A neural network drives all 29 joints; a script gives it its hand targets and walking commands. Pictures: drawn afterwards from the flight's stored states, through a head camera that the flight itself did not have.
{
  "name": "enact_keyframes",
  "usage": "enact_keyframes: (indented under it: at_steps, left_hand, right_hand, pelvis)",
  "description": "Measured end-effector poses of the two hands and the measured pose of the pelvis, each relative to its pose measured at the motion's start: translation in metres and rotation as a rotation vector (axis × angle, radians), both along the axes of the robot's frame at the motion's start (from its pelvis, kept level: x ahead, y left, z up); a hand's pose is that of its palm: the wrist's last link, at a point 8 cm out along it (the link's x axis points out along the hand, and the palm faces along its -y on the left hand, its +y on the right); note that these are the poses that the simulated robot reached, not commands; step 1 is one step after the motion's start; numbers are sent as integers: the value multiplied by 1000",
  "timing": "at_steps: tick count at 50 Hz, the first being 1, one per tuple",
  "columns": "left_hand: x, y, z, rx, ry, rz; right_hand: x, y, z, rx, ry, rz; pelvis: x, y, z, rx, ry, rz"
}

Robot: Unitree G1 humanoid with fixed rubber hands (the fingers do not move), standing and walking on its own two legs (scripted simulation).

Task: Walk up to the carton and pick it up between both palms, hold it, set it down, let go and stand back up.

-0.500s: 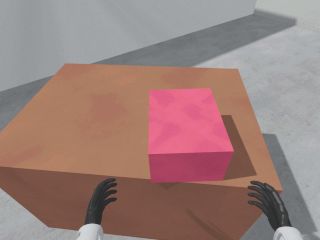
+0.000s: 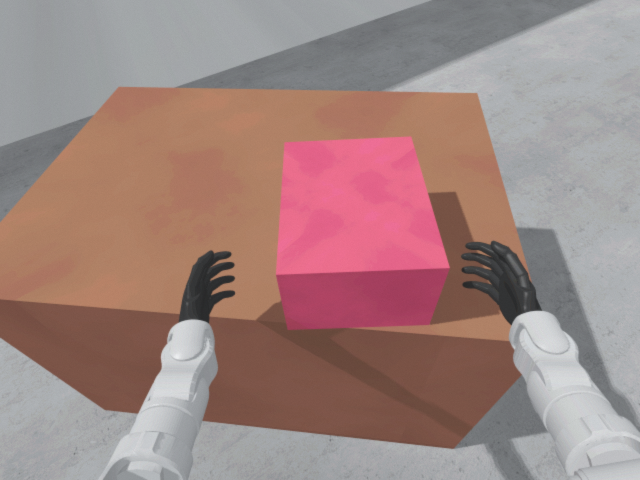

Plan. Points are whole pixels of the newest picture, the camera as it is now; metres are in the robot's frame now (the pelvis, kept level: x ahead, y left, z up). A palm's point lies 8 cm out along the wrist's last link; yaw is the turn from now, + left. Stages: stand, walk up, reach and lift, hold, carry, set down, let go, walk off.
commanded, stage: reach and lift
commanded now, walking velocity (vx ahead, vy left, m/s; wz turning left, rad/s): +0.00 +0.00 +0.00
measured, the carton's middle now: (352, 228) +0.54 +0.00 -0.03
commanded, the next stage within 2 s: none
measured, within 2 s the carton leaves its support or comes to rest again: neither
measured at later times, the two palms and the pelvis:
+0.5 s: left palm (198, 260) +0.40 +0.21 +0.06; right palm (496, 250) +0.43 -0.19 +0.05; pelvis -0.02 -0.01 -0.02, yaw +2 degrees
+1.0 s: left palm (195, 230) +0.44 +0.22 +0.08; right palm (496, 208) +0.48 -0.19 +0.08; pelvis -0.02 -0.01 -0.03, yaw +3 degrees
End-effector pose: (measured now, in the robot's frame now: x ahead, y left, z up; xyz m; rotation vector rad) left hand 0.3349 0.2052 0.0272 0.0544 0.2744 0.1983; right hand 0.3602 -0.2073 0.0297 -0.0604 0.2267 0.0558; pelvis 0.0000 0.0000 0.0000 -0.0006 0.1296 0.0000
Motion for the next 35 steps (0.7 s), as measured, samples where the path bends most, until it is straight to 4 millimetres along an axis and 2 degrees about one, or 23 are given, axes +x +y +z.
enact_keyframes:
  at_steps: [6, 12, 19, 26, 35]
  left_hand:
    - [9, 12, 9, 2, -15, 22]
    - [25, 17, 19, -3, -34, 16]
    - [48, 13, 26, -15, -41, -3]
    - [67, 7, 30, 8, -27, -18]
    - [85, 11, 38, 27, -27, -2]
  right_hand:
    - [10, 3, -2, 7, 17, -14]
    - [23, 4, 6, 21, 9, -38]
    - [46, 10, 20, 28, 4, -46]
    - [68, 16, 25, 46, 10, -54]
    - [91, 7, 29, 47, -9, -78]
  pelvis:
    - [-4, -7, -1, 7, 28, 18]
    - [-10, -11, -4, 12, 66, 31]
    - [-17, -11, -11, 11, 133, 34]
    - [-19, -7, -17, 2, 190, 31]
    - [-15, -6, -22, -3, 238, 25]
